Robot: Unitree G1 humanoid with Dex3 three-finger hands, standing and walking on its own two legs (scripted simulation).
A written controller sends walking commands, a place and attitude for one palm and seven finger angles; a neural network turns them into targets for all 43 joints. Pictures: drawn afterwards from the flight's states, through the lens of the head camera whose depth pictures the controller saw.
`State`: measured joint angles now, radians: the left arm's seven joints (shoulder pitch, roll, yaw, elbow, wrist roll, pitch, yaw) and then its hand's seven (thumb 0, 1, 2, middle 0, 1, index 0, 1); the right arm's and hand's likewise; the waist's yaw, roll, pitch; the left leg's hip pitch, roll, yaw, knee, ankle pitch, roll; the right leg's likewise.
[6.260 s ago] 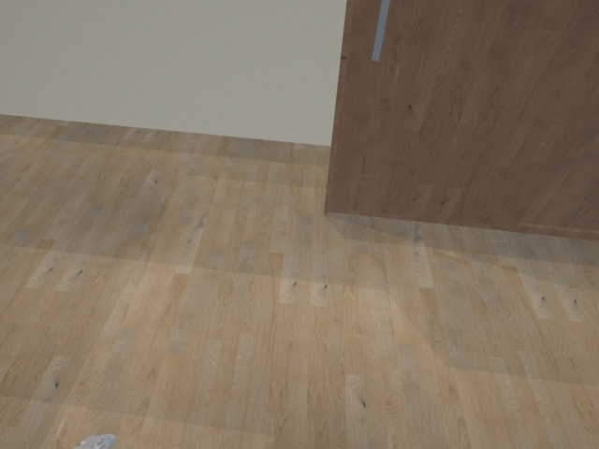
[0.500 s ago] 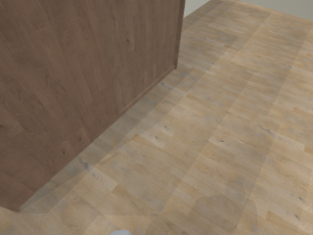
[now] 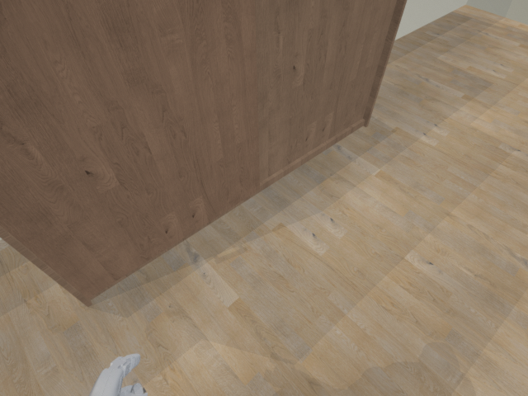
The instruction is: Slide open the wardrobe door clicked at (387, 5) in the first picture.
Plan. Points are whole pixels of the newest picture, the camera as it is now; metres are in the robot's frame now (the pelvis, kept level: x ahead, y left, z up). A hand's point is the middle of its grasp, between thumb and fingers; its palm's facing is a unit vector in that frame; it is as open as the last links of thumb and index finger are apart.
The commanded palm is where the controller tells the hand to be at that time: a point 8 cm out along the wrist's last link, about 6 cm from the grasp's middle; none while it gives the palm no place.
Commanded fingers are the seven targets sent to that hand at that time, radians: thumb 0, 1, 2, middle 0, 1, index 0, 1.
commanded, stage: turn to face it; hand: left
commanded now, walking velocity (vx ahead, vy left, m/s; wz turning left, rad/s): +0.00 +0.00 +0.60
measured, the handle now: out of the picture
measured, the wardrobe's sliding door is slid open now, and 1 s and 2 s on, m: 0.00 0.00 0.00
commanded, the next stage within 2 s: take the last steps up to it in 1.04 s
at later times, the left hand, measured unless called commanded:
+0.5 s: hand out of the picture -0.08 +0.25 -0.19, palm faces +0.36 -0.90 -0.26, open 7.4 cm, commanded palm none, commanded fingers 0.00 0.90 0.90 -0.20 -0.30 -0.20 -0.30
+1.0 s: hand out of the picture -0.08 +0.20 -0.14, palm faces +0.55 -0.78 -0.29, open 7.4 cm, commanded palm none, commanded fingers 0.00 0.90 0.90 -0.20 -0.30 -0.20 -0.30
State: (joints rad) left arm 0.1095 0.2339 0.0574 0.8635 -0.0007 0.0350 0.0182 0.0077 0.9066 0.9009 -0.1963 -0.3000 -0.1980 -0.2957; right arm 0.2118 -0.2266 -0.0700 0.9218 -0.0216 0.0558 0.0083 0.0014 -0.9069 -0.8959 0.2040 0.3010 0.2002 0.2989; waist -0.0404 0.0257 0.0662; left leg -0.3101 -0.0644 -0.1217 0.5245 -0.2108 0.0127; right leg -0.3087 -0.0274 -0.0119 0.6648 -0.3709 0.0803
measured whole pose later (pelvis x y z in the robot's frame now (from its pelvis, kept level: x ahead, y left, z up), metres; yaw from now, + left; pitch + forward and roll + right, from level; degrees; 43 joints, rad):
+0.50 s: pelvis -0.04 +0.03 -0.01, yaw +19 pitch -1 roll +0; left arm 0.25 0.29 0.07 0.94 0.02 0.07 0.02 0.01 0.90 0.90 -0.20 -0.30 -0.20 -0.30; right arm 0.14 -0.25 -0.06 0.89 -0.01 0.04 0.02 0.00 -0.91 -0.90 0.20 0.30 0.19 0.30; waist 0.02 -0.07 0.10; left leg -0.31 0.02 0.07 0.66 -0.32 0.02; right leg -0.38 -0.18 -0.12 0.94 -0.52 0.08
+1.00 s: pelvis -0.06 -0.02 +0.00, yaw +34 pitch -2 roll +1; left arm 0.18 0.19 0.04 0.87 0.02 0.02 0.02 0.01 0.90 0.90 -0.20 -0.30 -0.20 -0.30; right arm 0.22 -0.24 -0.09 0.93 -0.02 0.09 0.01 0.00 -0.91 -0.90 0.20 0.30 0.20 0.30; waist -0.02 0.05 0.05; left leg -0.47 -0.07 -0.09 0.93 -0.41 -0.02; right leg -0.24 -0.04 -0.06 0.56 -0.29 -0.01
